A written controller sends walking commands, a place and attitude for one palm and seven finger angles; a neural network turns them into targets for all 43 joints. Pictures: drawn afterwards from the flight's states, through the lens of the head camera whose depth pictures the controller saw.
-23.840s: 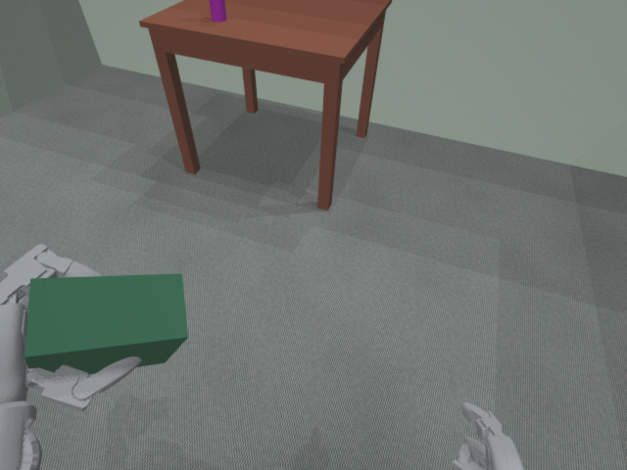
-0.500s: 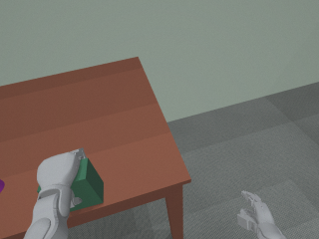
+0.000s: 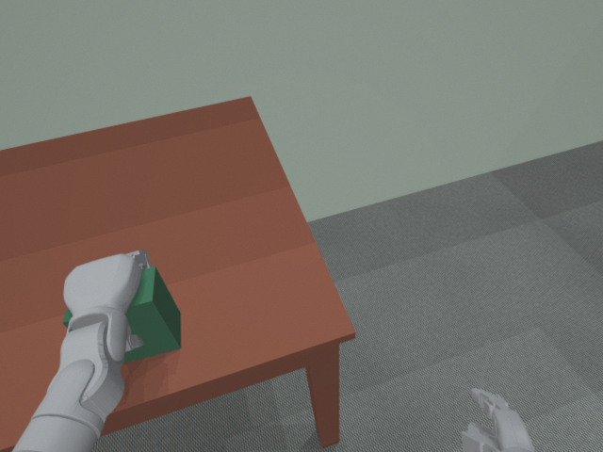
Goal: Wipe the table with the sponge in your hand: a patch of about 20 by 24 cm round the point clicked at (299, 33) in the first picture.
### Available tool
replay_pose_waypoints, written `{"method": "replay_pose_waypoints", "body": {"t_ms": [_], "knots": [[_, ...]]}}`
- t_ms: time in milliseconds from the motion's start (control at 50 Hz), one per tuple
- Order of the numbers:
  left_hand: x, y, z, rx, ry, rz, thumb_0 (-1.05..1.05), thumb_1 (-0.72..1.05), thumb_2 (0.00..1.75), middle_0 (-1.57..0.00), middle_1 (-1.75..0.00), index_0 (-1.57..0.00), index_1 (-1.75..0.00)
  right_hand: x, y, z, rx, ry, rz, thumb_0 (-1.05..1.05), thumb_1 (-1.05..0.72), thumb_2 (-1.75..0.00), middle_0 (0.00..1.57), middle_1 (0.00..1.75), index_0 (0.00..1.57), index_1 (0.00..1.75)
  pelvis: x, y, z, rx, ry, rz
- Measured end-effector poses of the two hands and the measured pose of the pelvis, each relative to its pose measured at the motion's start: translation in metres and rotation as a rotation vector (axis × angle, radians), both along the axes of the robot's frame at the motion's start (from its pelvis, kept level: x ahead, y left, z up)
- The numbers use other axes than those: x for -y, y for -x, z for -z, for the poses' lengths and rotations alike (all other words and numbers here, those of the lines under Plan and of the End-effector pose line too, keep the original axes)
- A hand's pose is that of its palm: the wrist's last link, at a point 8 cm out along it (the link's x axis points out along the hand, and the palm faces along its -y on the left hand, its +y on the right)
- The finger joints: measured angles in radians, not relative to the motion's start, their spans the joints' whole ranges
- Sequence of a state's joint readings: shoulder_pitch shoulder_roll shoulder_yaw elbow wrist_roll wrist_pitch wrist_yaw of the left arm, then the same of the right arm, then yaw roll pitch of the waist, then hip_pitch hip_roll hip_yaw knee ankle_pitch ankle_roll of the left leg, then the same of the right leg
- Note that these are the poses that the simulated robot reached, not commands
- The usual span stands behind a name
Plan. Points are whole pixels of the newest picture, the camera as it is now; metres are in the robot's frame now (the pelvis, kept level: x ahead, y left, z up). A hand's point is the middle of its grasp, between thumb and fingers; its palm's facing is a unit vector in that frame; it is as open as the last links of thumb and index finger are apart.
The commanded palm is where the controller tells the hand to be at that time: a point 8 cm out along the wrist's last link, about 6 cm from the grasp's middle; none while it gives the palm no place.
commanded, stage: wipe forward along the first lane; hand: left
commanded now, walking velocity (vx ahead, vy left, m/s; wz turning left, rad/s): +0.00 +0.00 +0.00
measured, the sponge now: (135, 325) +0.27 +0.29 +0.00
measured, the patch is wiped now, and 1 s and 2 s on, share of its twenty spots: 0.20 0.50 0.55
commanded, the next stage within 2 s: slide across to the middle lane in 0.96 s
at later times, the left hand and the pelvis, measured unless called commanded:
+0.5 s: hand (124, 276) +0.33 +0.31 +0.05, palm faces -0.08 -0.03 -1.00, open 10.2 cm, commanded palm +0.32 +0.31 +0.08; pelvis +0.00 +0.00 +0.00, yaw +1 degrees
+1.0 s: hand (124, 251) +0.38 +0.34 +0.05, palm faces -0.11 -0.01 -0.99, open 10.2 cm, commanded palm +0.37 +0.33 +0.08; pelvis +0.01 +0.02 -0.01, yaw +1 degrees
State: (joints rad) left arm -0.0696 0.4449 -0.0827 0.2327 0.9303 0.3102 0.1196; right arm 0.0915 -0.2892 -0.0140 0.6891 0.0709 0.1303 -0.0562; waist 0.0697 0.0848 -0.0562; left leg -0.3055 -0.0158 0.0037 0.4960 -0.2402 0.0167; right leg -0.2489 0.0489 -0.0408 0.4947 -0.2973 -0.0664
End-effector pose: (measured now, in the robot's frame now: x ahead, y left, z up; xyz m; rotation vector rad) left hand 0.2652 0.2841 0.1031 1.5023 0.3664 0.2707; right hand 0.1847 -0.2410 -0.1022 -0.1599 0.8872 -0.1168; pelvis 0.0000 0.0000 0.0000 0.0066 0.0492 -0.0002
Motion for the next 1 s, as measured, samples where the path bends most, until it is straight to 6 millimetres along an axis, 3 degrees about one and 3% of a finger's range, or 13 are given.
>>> {"method": "replay_pose_waypoints", "body": {"t_ms": [640,1000], "knots": [[-0.029,-0.065,-0.001,-0.045,-0.040,0.010,-0.01,-0.52,1.03,-0.71,-1.33,-0.75,-1.32,0.013,0.038,0.014,-0.130,0.027,0.060,0.01,-0.91,-0.90,0.20,0.30,0.20,0.30,-0.004,-0.002,0.004,-0.070,0.012,-0.014],[-0.044,-0.097,-0.001,-0.054,-0.045,0.034,-0.01,-0.53,1.03,-0.71,-1.32,-0.75,-1.32,0.007,0.065,0.022,-0.227,0.028,0.094,0.01,-0.91,-0.90,0.20,0.30,0.20,0.30,-0.016,-0.006,0.005,-0.111,0.022,-0.012]]}}
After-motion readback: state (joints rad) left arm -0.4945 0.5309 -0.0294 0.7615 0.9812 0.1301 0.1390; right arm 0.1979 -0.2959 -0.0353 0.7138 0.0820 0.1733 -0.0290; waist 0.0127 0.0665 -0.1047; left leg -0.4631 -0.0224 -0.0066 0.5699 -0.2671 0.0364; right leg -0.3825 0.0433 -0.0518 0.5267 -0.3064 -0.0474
